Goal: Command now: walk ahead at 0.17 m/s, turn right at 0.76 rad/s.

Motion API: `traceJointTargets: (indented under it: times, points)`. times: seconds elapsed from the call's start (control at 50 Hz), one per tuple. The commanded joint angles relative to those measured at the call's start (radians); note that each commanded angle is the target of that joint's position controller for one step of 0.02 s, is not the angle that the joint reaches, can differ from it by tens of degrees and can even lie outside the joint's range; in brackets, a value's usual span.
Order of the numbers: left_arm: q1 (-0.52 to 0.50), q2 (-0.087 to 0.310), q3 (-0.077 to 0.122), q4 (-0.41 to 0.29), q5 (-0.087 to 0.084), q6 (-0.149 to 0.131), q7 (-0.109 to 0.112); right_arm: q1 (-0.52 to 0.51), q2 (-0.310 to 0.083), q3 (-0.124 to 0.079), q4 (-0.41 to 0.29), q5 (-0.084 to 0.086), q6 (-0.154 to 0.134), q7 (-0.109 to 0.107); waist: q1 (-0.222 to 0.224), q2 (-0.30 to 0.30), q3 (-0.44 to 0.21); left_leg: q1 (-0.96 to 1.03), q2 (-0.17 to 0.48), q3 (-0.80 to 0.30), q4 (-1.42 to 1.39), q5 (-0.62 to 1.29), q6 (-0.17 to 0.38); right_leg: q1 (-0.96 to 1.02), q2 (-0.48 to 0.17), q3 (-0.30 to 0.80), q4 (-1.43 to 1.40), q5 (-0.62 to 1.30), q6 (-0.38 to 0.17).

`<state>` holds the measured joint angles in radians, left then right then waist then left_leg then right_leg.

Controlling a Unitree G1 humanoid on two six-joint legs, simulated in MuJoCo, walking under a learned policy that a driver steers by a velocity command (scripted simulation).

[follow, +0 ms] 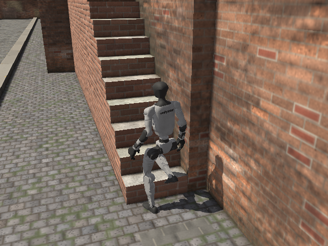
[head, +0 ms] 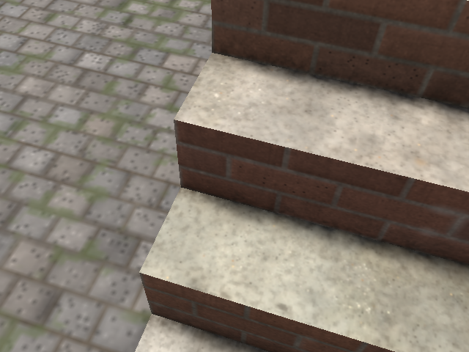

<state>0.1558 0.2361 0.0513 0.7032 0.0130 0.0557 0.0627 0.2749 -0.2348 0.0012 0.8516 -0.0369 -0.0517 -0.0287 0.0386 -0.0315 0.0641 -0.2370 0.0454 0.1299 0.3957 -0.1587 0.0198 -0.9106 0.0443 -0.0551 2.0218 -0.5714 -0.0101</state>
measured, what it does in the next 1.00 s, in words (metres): climbs, turning right: right foot 0.21 m higher, then left foot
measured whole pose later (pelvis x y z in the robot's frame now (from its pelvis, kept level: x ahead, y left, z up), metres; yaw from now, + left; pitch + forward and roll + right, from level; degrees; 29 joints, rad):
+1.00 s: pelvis +0.12 +0.05 +0.15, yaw -18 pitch +0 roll -2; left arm -0.06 0.16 0.03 0.52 0.05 0.11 0.07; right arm 0.41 -0.16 -0.01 0.53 -0.05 0.05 -0.01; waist -0.19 0.02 0.07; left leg -0.56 -0.15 -0.08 0.96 -0.39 0.11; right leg -0.58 0.12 -0.03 1.60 -0.35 0.03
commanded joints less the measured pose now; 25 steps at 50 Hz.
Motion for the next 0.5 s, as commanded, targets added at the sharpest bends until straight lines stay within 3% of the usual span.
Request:
traceJointTargets:
  times: [0.02, 0.04, 0.06, 0.1, 0.12, 0.14, 0.16, 0.2, 0.22, 0.24, 0.26, 0.28, 0.3, 0.32, 0.34, 0.36, 0.38, 0.4, 0.42, 0.44, 0.46, 0.48, 0.5]
  points:
    - [-0.046, -0.025, -0.002, -0.151, 0.009, 0.035, 0.024, 0.056, -0.153, -0.04, -0.03, -0.003, -0.015, -0.027, 0.009, 0.122, -0.05, 0.134, 0.388, -0.164, -0.187, 0.309, 0.186, -0.254, -0.04, 0.075, 0.346, -0.024, -0.007]
    - [-0.111, -0.062, -0.01, -0.202, 0.005, 0.044, 0.038, 0.107, -0.155, -0.038, -0.015, -0.006, -0.015, -0.024, -0.006, 0.14, -0.024, 0.175, 0.409, -0.161, -0.19, 0.252, 0.179, -0.383, -0.045, 0.087, 0.451, -0.06, -0.016]
    - [-0.158, -0.088, -0.022, -0.236, 0.017, 0.045, 0.049, 0.131, -0.16, -0.04, -0.008, -0.004, -0.02, -0.024, -0.006, 0.093, -0.005, 0.194, 0.413, -0.16, -0.198, 0.211, 0.172, -0.456, -0.05, 0.103, 0.469, -0.088, -0.023]
    - [-0.225, -0.081, -0.025, -0.284, 0.011, 0.047, 0.041, 0.119, -0.179, -0.04, -0.019, -0.005, -0.032, -0.013, -0.006, 0.073, 0.026, 0.21, 0.385, -0.102, -0.212, 0.156, 0.151, -0.521, -0.062, 0.083, 0.365, -0.065, -0.013]
    - [-0.253, -0.076, -0.028, -0.309, 0.013, 0.048, 0.032, 0.105, -0.209, -0.047, -0.023, -0.002, -0.036, -0.011, -0.005, 0.064, 0.024, 0.19, 0.363, -0.061, -0.239, 0.152, 0.131, -0.489, -0.071, 0.052, 0.268, -0.037, -0.006]
    - [-0.254, -0.093, -0.035, -0.34, 0.025, 0.054, 0.031, 0.094, -0.23, -0.056, -0.023, 0.004, -0.027, -0.015, 0.019, 0.076, 0.019, 0.162, 0.333, -0.027, -0.231, 0.225, 0.107, -0.445, -0.096, 0.053, 0.175, -0.023, -0.009]
    - [-0.238, -0.089, -0.038, -0.36, 0.029, 0.06, 0.025, 0.089, -0.24, -0.06, -0.03, 0.01, -0.008, -0.013, 0.033, 0.103, -0.013, 0.176, 0.28, 0.017, -0.218, 0.255, 0.093, -0.39, -0.112, 0.014, 0.006, 0.001, 0.005]
    - [-0.24, -0.068, -0.034, -0.394, 0.031, 0.068, 0.017, 0.07, -0.273, -0.074, -0.063, 0.01, 0.003, -0.012, 0.025, 0.185, -0.086, 0.269, 0.27, 0.047, -0.204, 0.358, 0.092, -0.317, -0.149, 0.008, -0.184, 0.054, 0.014]
    - [-0.175, -0.109, -0.054, -0.395, 0.012, 0.071, 0.018, 0.03, -0.306, -0.095, -0.08, 0.009, 0.017, -0.007, 0.057, 0.292, -0.193, 0.265, 0.279, 0.081, -0.19, 0.566, 0.106, -0.083, -0.153, 0.031, -0.413, -0.138, -0.038]
    - [-0.139, -0.088, -0.046, -0.387, -0.007, 0.078, 0.02, -0.039, -0.333, -0.11, -0.128, 0.016, 0.024, -0.004, 0.096, 0.288, -0.282, 0.204, 0.271, 0.13, -0.144, 0.779, 0.097, 0.161, -0.103, 0.002, -0.58, -0.154, -0.06]
    - [-0.043, -0.029, -0.021, -0.31, -0.015, 0.071, 0.017, -0.032, -0.332, -0.104, -0.127, 0.053, 0.028, 0.005, 0.081, 0.241, -0.386, 0.274, 0.248, 0.184, 0.021, 1.275, 0.095, 0.342, 0.036, -0.098, -0.616, -0.118, -0.082]
    - [0.053, 0.019, -0.004, -0.268, 0.0, 0.052, 0.016, -0.018, -0.33, -0.102, -0.141, 0.073, 0.027, 0.033, 0.104, 0.244, -0.494, 0.286, 0.243, 0.158, 0.284, 1.509, 0.093, 0.489, 0.108, -0.016, -0.723, -0.128, -0.125]
    - [0.204, 0.175, 0.065, -0.261, -0.009, 0.048, 0.031, -0.157, -0.372, -0.13, -0.212, 0.106, 0.026, 0.085, 0.253, 0.098, -0.473, -0.119, 0.082, 0.074, 0.781, 1.056, -0.035, 0.682, -0.049, 0.59, -1.194, -0.14, -0.228]
    - [0.071, 0.356, 0.115, -0.276, 0.042, 0.056, 0.066, -0.166, -0.199, -0.094, -0.289, 0.041, 0.019, 0.119, 0.116, -0.25, -0.553, -0.373, -0.095, -0.17, 1.22, 0.01, -0.127, 0.752, -0.239, 1.27, -1.735, 0.15, -0.228]
    - [0.046, 0.322, 0.113, -0.285, 0.057, 0.026, 0.088, -0.146, -0.111, -0.066, -0.279, -0.02, 0.037, 0.11, 0.059, -0.128, -0.516, -0.464, -0.083, -0.315, 1.491, 0.007, -0.139, 0.701, -0.302, 1.172, -1.737, 0.211, -0.199]
    - [0.004, 0.26, 0.085, -0.23, 0.052, 0.027, 0.084, -0.156, -0.042, -0.034, -0.272, -0.023, 0.07, 0.079, 0.0, -0.149, -0.422, -0.565, -0.059, -0.29, 1.549, 0.036, -0.13, 0.624, -0.223, 0.898, -1.561, 0.238, -0.243]
    - [-0.081, 0.165, 0.067, -0.157, 0.021, 0.039, 0.068, -0.218, -0.03, -0.012, -0.248, -0.027, 0.081, 0.056, -0.048, -0.071, -0.21, -0.66, -0.036, -0.229, 1.475, 0.113, -0.126, 0.501, -0.113, 0.596, -1.371, 0.227, -0.216]
    - [-0.116, 0.11, 0.044, -0.206, 0.008, 0.029, 0.079, -0.065, -0.041, -0.017, -0.236, -0.022, 0.085, 0.048, -0.115, -0.21, -0.251, -0.663, -0.039, -0.19, 1.556, 0.109, -0.147, 0.58, -0.135, 0.406, -1.172, 0.52, -0.142]
    - [-0.144, 0.046, 0.026, -0.224, 0.012, 0.02, 0.088, -0.027, -0.054, -0.022, -0.184, -0.022, 0.08, 0.024, -0.099, -0.26, -0.313, -0.613, -0.075, -0.151, 1.713, 0.096, -0.122, 0.561, -0.134, 0.304, -1.095, 0.558, -0.145]
    - [-0.178, 0.018, 0.011, -0.21, 0.016, 0.015, 0.091, -0.012, -0.07, -0.029, -0.17, -0.03, 0.085, 0.014, -0.127, -0.222, -0.285, -0.598, -0.101, -0.154, 1.729, 0.13, -0.11, 0.488, -0.122, 0.24, -1.113, 0.492, -0.126]
    - [-0.211, 0.011, -0.001, -0.221, 0.027, 0.011, 0.091, 0.038, -0.071, -0.034, -0.163, -0.026, 0.091, 0.004, -0.159, -0.168, -0.265, -0.579, -0.118, -0.114, 1.686, 0.156, -0.115, 0.452, -0.158, 0.197, -1.118, 0.491, -0.108]
    - [-0.243, -0.016, -0.014, -0.216, 0.048, -0.002, 0.087, 0.03, -0.069, -0.038, -0.167, -0.019, 0.111, -0.01, -0.166, -0.12, -0.197, -0.539, -0.144, -0.077, 1.637, 0.171, -0.111, 0.343, -0.164, 0.176, -1.158, 0.449, -0.113]
    - [-0.255, -0.041, -0.032, -0.206, 0.055, -0.018, 0.084, 0.067, -0.068, -0.041, -0.155, -0.012, 0.134, -0.025, -0.184, -0.096, -0.129, -0.522, -0.167, -0.064, 1.581, 0.138, -0.121, 0.289, -0.178, 0.146, -1.193, 0.41, -0.113]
